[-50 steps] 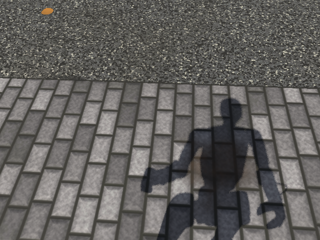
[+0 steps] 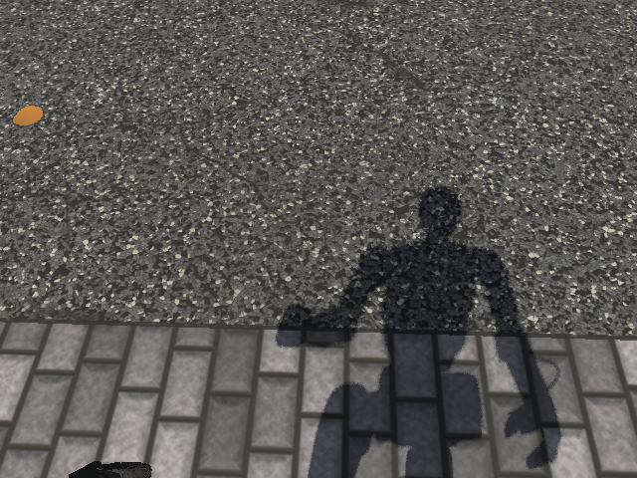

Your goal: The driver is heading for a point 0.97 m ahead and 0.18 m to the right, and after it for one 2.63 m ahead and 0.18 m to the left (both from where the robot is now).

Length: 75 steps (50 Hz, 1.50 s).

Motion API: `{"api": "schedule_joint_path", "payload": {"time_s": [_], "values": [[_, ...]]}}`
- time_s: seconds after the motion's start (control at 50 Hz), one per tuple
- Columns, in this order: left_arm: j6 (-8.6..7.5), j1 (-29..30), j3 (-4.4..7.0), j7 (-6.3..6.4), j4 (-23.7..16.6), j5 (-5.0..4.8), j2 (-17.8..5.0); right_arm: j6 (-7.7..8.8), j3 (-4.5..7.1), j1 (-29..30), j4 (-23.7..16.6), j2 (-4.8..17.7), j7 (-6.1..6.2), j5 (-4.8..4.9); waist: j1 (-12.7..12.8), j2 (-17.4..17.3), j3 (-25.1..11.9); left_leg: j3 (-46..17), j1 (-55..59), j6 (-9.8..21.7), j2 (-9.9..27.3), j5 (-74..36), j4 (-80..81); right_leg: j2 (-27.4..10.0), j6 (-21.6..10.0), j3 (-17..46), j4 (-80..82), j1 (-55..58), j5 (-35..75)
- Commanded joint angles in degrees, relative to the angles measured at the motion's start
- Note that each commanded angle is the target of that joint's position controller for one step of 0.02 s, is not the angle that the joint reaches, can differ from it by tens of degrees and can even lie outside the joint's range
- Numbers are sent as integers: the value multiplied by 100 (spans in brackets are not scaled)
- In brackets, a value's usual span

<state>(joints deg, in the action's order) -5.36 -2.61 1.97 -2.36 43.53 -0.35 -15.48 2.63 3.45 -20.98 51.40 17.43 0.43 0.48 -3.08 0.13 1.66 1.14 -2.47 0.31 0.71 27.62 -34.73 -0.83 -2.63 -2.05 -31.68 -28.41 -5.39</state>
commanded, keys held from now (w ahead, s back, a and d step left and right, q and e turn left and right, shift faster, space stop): w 0.50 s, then w+e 0.50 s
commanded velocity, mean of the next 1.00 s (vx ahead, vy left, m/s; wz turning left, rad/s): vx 0.50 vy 0.00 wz -0.18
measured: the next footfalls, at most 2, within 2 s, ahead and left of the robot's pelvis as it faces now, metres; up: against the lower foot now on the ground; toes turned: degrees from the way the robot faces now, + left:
left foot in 0.52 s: +0.46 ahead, +0.13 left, +0.00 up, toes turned +2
right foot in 1.06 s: +0.72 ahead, -0.13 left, +0.00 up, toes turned -18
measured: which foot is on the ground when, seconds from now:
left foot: up 0.00-0.50, down 0.52-1.00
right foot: down 0.00-0.54, up 0.56-1.00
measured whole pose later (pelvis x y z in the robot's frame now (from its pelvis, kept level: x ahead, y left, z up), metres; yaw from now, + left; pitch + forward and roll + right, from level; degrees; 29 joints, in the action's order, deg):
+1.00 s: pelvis +0.54 +0.02 +0.01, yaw -13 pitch +1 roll +2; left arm -1.7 -5.8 3.3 -2.8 44.2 -1.1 -14.2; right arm 3.8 4.1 -17.1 52.1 15.3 0.9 0.3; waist -3.6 1.5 1.9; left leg 15.4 6.2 -0.1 -1.0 20.3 -13.1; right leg -4.6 -3.1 -1.7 -36.7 -35.5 -1.6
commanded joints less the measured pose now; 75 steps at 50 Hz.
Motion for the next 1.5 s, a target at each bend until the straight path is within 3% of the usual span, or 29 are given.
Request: {"api": "schedule_joint_path", "payload": {"time_s": [0.02,0.04,0.08,0.16,0.3,0.42,0.48,0.5,0.52,0.54,0.56,0.58,0.62,0.64,0.74,0.86,0.96,1.02,1.06,1.08,1.1,1.12,1.14,1.16,1.2,1.26,1.36,1.42,1.5], "values": [[17,-2174,379,37,227,-49,-1197,289,1,-314,-445,511,-49,83,937,1160,-1997,-882,-3836,167,-194,629,-3908,-2024,-1418,4211,1389,4872,-1786],[4,-1787,311,54,167,-34,-999,361,76,220,-619,756,-77,207,890,865,-1220,-759,-4175,257,85,114,-3938,-1874,-1192,3396,1486,4204,-1606],[-6,-1131,245,51,64,46,-769,364,88,636,-700,673,-26,68,573,282,-493,-545,-3808,219,558,-767,-3368,-1502,-1071,2373,1744,2798,-413],[-108,-1039,237,61,161,48,-720,146,60,436,-653,358,-10,20,235,413,-317,-509,-3265,49,790,-1285,-2718,-1241,-1147,1513,2278,1972,485],[-21,-1527,282,213,448,-13,-933,198,-26,1684,-1003,128,-76,-10,594,282,71,-231,-3478,-123,615,-3197,-456,-916,-901,590,2525,2153,810],[153,-2022,325,252,760,-74,-1034,290,-48,2475,-1331,183,-266,59,787,330,281,-174,-3603,97,390,-2905,465,-1346,-832,661,2107,3155,1047],[229,-1832,375,296,767,-86,-1155,315,54,1952,-1232,431,-303,43,381,507,-73,18,-2712,358,120,-2336,654,-1393,-651,603,1392,3439,2551],[264,-1709,357,306,745,-80,-1118,314,168,1221,-1008,612,-272,25,-22,452,-515,191,-1686,511,-61,-2442,800,-1159,-520,395,547,3276,3291],[264,-1752,263,312,666,-23,-907,306,297,260,-763,919,-208,-28,-395,233,-1238,-230,10,766,358,-2609,569,-869,-347,263,-763,2375,2660],[160,-2383,67,261,538,14,-273,273,443,-371,-670,1495,-164,-132,-278,-990,-2130,-2670,2397,1598,1903,-1836,686,23,75,-15,-3065,-29,234],[34,-2311,68,232,636,-50,-367,250,328,-482,-653,1085,-167,-67,-386,-1379,-2501,-4175,2636,1797,2336,-1161,1544,366,81,817,-4005,-924,-2789],[-26,-1819,232,205,507,-236,-906,257,223,-123,-676,792,-151,-38,-394,-936,-1565,-3407,1914,1480,2157,-787,1702,32,-2,1045,-4399,-1422,-2559],[-6,-1308,260,244,385,-202,-862,288,120,646,-731,439,-149,-61,-44,-463,-523,-2034,288,1156,1729,-1251,2122,-489,-13,783,-3847,-1218,-1601],[82,-1420,304,271,442,-162,-799,342,79,885,-736,281,-159,-97,162,-603,-324,-1543,-214,1032,1523,-1551,2337,-659,9,831,-3568,-877,-1280],[359,-1421,303,305,404,-136,-433,474,156,980,-510,391,-119,-175,388,-433,6,-301,-763,1051,1353,-2691,2819,-735,195,940,-3003,-897,-313],[264,-431,222,119,43,-65,-226,383,206,710,-333,600,36,-120,57,-229,251,663,-294,869,1242,-3131,2914,-608,196,419,-1137,-963,1087],[270,255,181,-62,-429,-79,-200,148,288,282,-139,767,72,-1,-132,-192,446,930,869,822,1607,-4038,2413,-465,-32,42,-486,-1372,428],[310,-143,318,-123,-523,-97,-462,14,355,484,-217,987,131,57,273,-506,-14,1152,1107,639,1625,-6659,1325,34,-347,-434,-478,-423,-432],[331,-1627,616,-45,-203,-126,-980,-49,344,689,-289,1028,160,91,1125,-424,-808,1326,404,364,1319,-6827,-756,469,-732,-459,30,1718,-230],[398,-2351,792,96,-45,-120,-1528,23,224,556,-410,700,150,-68,1284,441,-1326,1322,-1147,98,982,-4281,-2588,-439,-1099,1043,125,3439,-131],[338,-1956,804,99,-232,-136,-1879,230,21,239,-732,39,67,-122,606,1555,-1851,432,-3550,-239,-419,504,-4558,-1739,-2303,4512,1019,5008,-1017],[271,-2112,646,59,-288,-78,-1393,488,95,806,-812,526,-48,93,1027,784,-2116,-710,-4184,-73,-174,482,-4834,-1838,-2197,4790,1523,5143,-1211],[201,-1946,569,61,-266,-51,-1096,600,112,1199,-955,618,-99,257,997,547,-1380,-668,-4463,79,98,39,-4573,-1648,-1932,3879,1507,4591,-892],[152,-1570,517,48,-299,-74,-925,638,103,1217,-915,555,-71,172,679,-18,-810,-642,-4231,114,371,-394,-3927,-1353,-1684,3146,1509,3667,-279],[134,-1030,412,99,-482,-7,-649,529,190,1113,-827,658,-35,-41,317,41,-485,-633,-3480,12,621,-795,-3192,-1014,-1509,2449,1701,2518,597],[115,-1079,462,197,-508,-35,-868,352,163,1130,-909,465,-23,-127,198,65,-337,-466,-3222,-283,586,-1156,-2386,-846,-1534,2035,1916,1810,1224],[196,-1435,516,325,-445,-82,-1022,349,34,2170,-1241,196,-65,-98,594,365,-125,-318,-2766,-454,160,-3037,-178,-340,-1080,1519,1837,1293,536],[240,-1694,500,333,-319,-97,-962,400,51,2429,-1362,310,-135,-32,717,497,-106,-371,-2604,-373,29,-3385,401,-484,-947,1725,1556,1580,379],[309,-1754,431,394,-191,7,-771,528,115,2007,-1233,478,-248,-150,553,700,-340,-261,-2292,74,-41,-3203,807,-721,-638,1822,560,2482,1773]]}}
Velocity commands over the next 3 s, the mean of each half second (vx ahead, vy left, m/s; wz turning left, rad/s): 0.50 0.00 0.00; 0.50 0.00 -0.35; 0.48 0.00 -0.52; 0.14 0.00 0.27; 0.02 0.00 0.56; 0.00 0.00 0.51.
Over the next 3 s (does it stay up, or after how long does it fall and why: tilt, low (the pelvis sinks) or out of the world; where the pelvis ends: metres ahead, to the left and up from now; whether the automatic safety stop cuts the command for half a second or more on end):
stays up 0.96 -0.12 0.02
